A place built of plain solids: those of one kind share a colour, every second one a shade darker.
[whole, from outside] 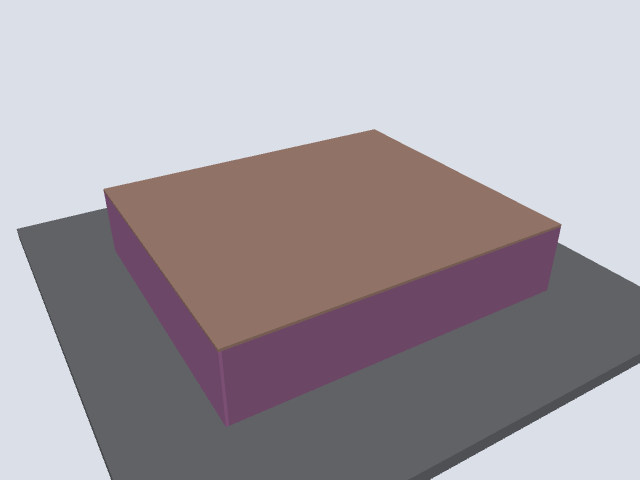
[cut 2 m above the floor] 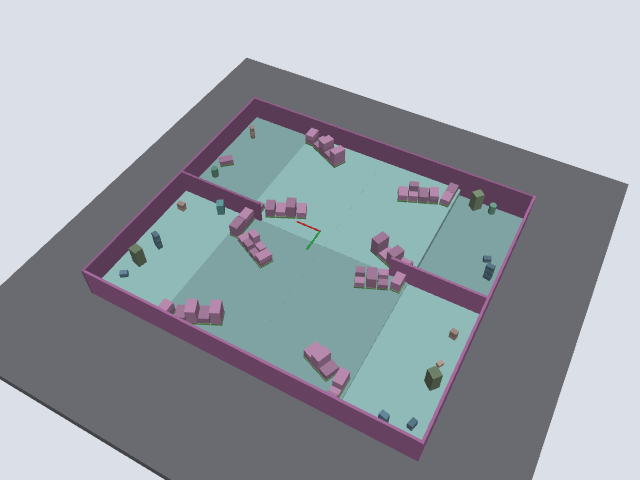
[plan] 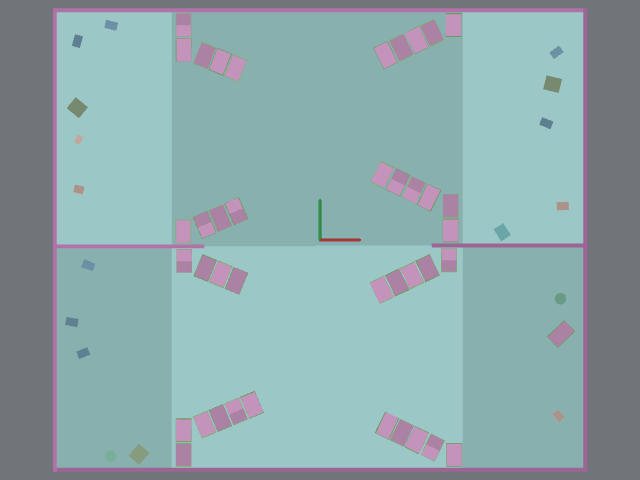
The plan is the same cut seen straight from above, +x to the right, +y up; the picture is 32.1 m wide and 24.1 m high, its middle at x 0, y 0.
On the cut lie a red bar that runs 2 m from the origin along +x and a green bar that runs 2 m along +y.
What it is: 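A closed cross-dock hall without a stair; its walked floor lies 0.78 m over the lower ground and ends at a front at either end, two bays a front; beyond a bay's line the ground lies deep, a low step down, or level and merely marked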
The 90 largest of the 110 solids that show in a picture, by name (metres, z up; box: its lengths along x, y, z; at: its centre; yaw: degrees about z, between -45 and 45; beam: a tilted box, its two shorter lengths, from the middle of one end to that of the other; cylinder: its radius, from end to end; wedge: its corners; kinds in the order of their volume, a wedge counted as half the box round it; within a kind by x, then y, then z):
{
 "floor_1": {"box": [5.81, 11.06, 0.17], "at": [-10.33, -5.93, 0.03]},
 "floor_2": {"box": [5.81, 11.7, 0.72], "at": [-10.33, 5.61, 0.31]},
 "floor_3": {"box": [7.26, 11.14, 0.83], "at": [-3.82, -5.89, 0.37]},
 "floor_4": {"box": [7.26, 11.78, 0.83], "at": [-3.82, 5.57, 0.37]},
 "floor_5": {"box": [7.36, 11.19, 0.83], "at": [3.49, -5.87, 0.37]},
 "floor_6": {"box": [7.36, 11.73, 0.83], "at": [3.49, 5.59, 0.37]},
 "floor_7": {"box": [6.08, 11.11, 0.65], "at": [10.19, -5.91, 0.27]},
 "floor_8": {"box": [6.08, 11.65, 0.67], "at": [10.19, 5.63, 0.29]},
 "wall_1": {"box": [0.2, 23.28, 5.62], "at": [-13.31, 0.0, 2.76]},
 "wall_2": {"box": [7.42, 0.2, 5.62], "at": [-9.52, -0.32, 2.76]},
 "wall_3": {"box": [26.43, 0.2, 5.62], "at": [0.0, -11.54, 2.76]},
 "wall_4": {"box": [26.43, 0.2, 5.62], "at": [0.0, 11.54, 2.76]},
 "wall_5": {"box": [7.63, 0.2, 5.62], "at": [9.42, -0.28, 2.76]},
 "wall_6": {"box": [0.2, 23.28, 5.62], "at": [13.31, 0.0, 2.76]},
 "roof_1": {"box": [26.83, 23.28, 0.2], "at": [0.0, 0.0, 5.67]},
 "load_1": {"box": [0.72, 1.12, 0.86], "at": [-6.86, 0.43, 1.35], "yaw": 0.2},
 "load_2": {"box": [0.78, 1.1, 0.4], "at": [-6.85, -10.79, 1.12], "yaw": -0.2},
 "load_3": {"box": [0.76, 1.1, 0.51], "at": [-6.85, -9.56, 1.18], "yaw": -0.4},
 "load_4": {"box": [0.73, 1.16, 0.37], "at": [-6.85, 10.8, 1.11]},
 "load_5": {"box": [0.73, 0.58, 0.37], "at": [-6.85, 11.07, 1.48], "yaw": 0.1},
 "load_6": {"box": [0.74, 1.16, 0.84], "at": [-6.84, 9.54, 1.35], "yaw": 0.3},
 "load_7": {"box": [0.76, 0.58, 0.71], "at": [-6.82, -0.78, 2.0], "yaw": 0.3},
 "load_8": {"box": [0.76, 1.15, 0.71], "at": [-6.81, -1.06, 1.28], "yaw": -0.1},
 "load_9": {"box": [0.76, 1.12, 0.38], "at": [-5.79, -9.26, 1.5], "yaw": 22.9},
 "load_10": {"box": [0.74, 1.16, 0.47], "at": [-5.79, 0.76, 1.16], "yaw": 23.3},
 "load_11": {"box": [0.76, 1.11, 0.57], "at": [-5.79, 9.26, 1.21], "yaw": -22.0},
 "load_12": {"box": [0.74, 1.1, 1.39], "at": [-5.76, -1.41, 1.62], "yaw": -22.2},
 "load_13": {"box": [0.74, 0.58, 0.47], "at": [-5.68, 0.5, 1.63], "yaw": 23.1},
 "load_14": {"box": [0.73, 1.12, 1.35], "at": [-5.01, 8.95, 1.6], "yaw": -21.8},
 "load_15": {"box": [0.77, 1.13, 0.6], "at": [-5.0, -8.94, 1.23], "yaw": 22.5},
 "load_16": {"box": [0.76, 1.15, 1.05], "at": [-5.0, 1.09, 1.45], "yaw": 23.3},
 "load_17": {"box": [0.76, 1.1, 0.4], "at": [-4.98, -1.72, 1.13], "yaw": -22.3},
 "load_18": {"box": [0.75, 1.12, 0.39], "at": [-4.24, 8.63, 1.5], "yaw": -22.0},
 "load_19": {"box": [0.77, 1.14, 0.61], "at": [-4.21, -8.61, 1.23], "yaw": 22.4},
 "load_20": {"box": [0.72, 1.17, 0.52], "at": [-4.2, 1.45, 1.18], "yaw": 23.7},
 "load_21": {"box": [0.74, 1.16, 1.43], "at": [-4.19, -2.04, 1.64], "yaw": -22.0},
 "load_22": {"box": [0.77, 0.57, 0.61], "at": [-4.11, -8.87, 1.84], "yaw": 22.6},
 "load_23": {"box": [0.72, 0.58, 0.52], "at": [-4.09, 1.19, 1.7], "yaw": 23.5},
 "load_24": {"box": [0.77, 1.11, 0.56], "at": [-3.41, -8.28, 1.2], "yaw": 22.7},
 "load_25": {"box": [0.78, 1.13, 0.55], "at": [3.09, -2.51, 1.2], "yaw": 25.5},
 "load_26": {"box": [0.75, 1.1, 0.39], "at": [3.13, 3.27, 1.51], "yaw": -25.8},
 "load_27": {"box": [0.75, 1.1, 0.39], "at": [3.14, 3.28, 1.12], "yaw": -26.0},
 "load_28": {"box": [0.75, 1.15, 1.39], "at": [3.3, 9.28, 1.62], "yaw": 25.8},
 "load_29": {"box": [0.7, 1.17, 1.41], "at": [3.37, -9.32, 1.63], "yaw": -25.6},
 "load_30": {"box": [0.76, 0.58, 0.39], "at": [3.79, 2.64, 1.51], "yaw": -26.0},
 "load_31": {"box": [0.77, 1.1, 1.15], "at": [3.87, -2.14, 1.5], "yaw": 25.4},
 "load_32": {"box": [0.76, 1.15, 0.39], "at": [3.91, 2.89, 1.12], "yaw": -26.2},
 "load_33": {"box": [0.78, 1.12, 0.6], "at": [4.09, 9.66, 1.23], "yaw": 25.8},
 "load_34": {"box": [0.78, 1.14, 0.54], "at": [4.12, -9.68, 1.2], "yaw": -25.5},
 "load_35": {"box": [0.75, 0.58, 0.69], "at": [4.59, 2.25, 1.96], "yaw": -26.1},
 "load_36": {"box": [0.78, 1.09, 0.51], "at": [4.63, -1.78, 1.18], "yaw": 25.5},
 "load_37": {"box": [0.75, 1.16, 0.69], "at": [4.71, 2.51, 1.27], "yaw": -26.2},
 "load_38": {"box": [0.78, 1.16, 1.37], "at": [4.86, 10.04, 1.61], "yaw": 25.8},
 "load_39": {"box": [0.77, 1.12, 0.7], "at": [4.87, -10.05, 1.28], "yaw": -25.5},
 "load_40": {"box": [0.77, 1.12, 0.7], "at": [4.87, -10.05, 1.98], "yaw": -25.6},
 "load_41": {"box": [0.74, 1.12, 0.77], "at": [5.41, -1.41, 1.31], "yaw": 25.2},
 "load_42": {"box": [0.71, 1.17, 0.42], "at": [5.47, 2.13, 1.14], "yaw": -26.1},
 "load_43": {"box": [0.74, 0.58, 0.35], "at": [5.54, -10.68, 1.45], "yaw": -25.4},
 "load_44": {"box": [0.77, 1.09, 0.6], "at": [5.63, 10.4, 1.22], "yaw": 25.3},
 "load_45": {"box": [0.74, 1.15, 0.35], "at": [5.66, -10.43, 1.1], "yaw": -25.9},
 "load_46": {"box": [0.73, 1.14, 0.4], "at": [6.48, -1.01, 1.12], "yaw": -0.4},
 "load_47": {"box": [0.73, 0.57, 0.4], "at": [6.48, -0.74, 1.52], "yaw": 0.3},
 "load_48": {"box": [0.77, 1.1, 0.49], "at": [6.56, 0.48, 1.65], "yaw": -0.2},
 "load_49": {"box": [0.76, 1.14, 1.08], "at": [6.56, 1.72, 1.46], "yaw": -0.3},
 "load_50": {"box": [0.77, 1.09, 0.51], "at": [6.7, 10.79, 1.68], "yaw": 0.2},
 "load_51": {"box": [0.76, 1.13, 0.45], "at": [6.74, -10.79, 1.15], "yaw": -0.1},
 "load_52": {"box": [0.76, 1.13, 0.45], "at": [6.74, -10.79, 1.61], "yaw": -0.2},
 "load_53": {"box": [1.16, 0.72, 0.42], "at": [12.11, -4.72, 0.95], "yaw": 43.7},
 "cage_trolley_1": {"box": [0.8, 0.72, 1.66], "at": [-12.18, 6.64, 1.5], "yaw": -39.4},
 "cage_trolley_2": {"box": [0.72, 0.8, 1.66], "at": [-9.09, -10.76, 0.95], "yaw": -40.2},
 "cage_trolley_3": {"box": [0.8, 0.72, 1.66], "at": [11.68, 7.83, 1.45], "yaw": -13.7},
 "pallet_1": {"box": [0.8, 1.2, 0.14], "at": [-6.85, -10.79, 0.85]},
 "pallet_2": {"box": [0.8, 1.2, 0.14], "at": [-6.85, -9.55, 0.85]},
 "pallet_3": {"box": [0.8, 1.2, 0.14], "at": [-5.79, -9.27, 0.85], "yaw": 22.7},
 "pallet_4": {"box": [0.8, 1.2, 0.14], "at": [-3.41, -8.28, 0.85], "yaw": 22.7},
 "pallet_5": {"box": [0.8, 1.2, 0.14], "at": [3.14, 3.28, 0.85], "yaw": -26.1},
 "pallet_6": {"box": [0.8, 1.2, 0.14], "at": [3.3, 9.28, 0.85], "yaw": 25.7},
 "pallet_7": {"box": [0.8, 1.2, 0.14], "at": [3.37, -9.33, 0.85], "yaw": -25.6},
 "pallet_8": {"box": [0.8, 1.2, 0.14], "at": [3.88, -2.13, 0.85], "yaw": 25.4},
 "pallet_9": {"box": [0.8, 1.2, 0.14], "at": [4.63, -1.78, 0.85], "yaw": 25.4},
 "pallet_10": {"box": [0.8, 1.2, 0.14], "at": [5.4, -1.41, 0.85], "yaw": 25.4},
 "pallet_11": {"box": [0.8, 1.2, 0.14], "at": [5.47, 2.13, 0.85], "yaw": -26.1},
 "pallet_12": {"box": [0.8, 1.2, 0.14], "at": [5.63, 10.4, 0.85], "yaw": 25.7},
 "pallet_13": {"box": [0.8, 1.2, 0.14], "at": [5.66, -10.42, 0.85], "yaw": -25.6},
 "pallet_14": {"box": [0.8, 1.2, 0.14], "at": [6.48, -1.02, 0.85]},
 "pallet_15": {"box": [0.8, 1.2, 0.14], "at": [6.71, 10.79, 0.85]},
 "pallet_16": {"box": [0.8, 1.2, 0.14], "at": [6.74, -10.79, 0.85]},
 "drum_1": {"cylinder": 0.29, "from": [-10.51, -10.85, 0.12], "to": [-10.51, -10.85, 1.0]},
 "drum_2": {"cylinder": 0.29, "from": [12.07, -2.95, 0.6], "to": [12.07, -2.95, 1.48]},
 "bin_1": {"box": [0.58, 0.72, 1.06], "at": [9.15, 0.39, 1.15], "yaw": 32.6}
}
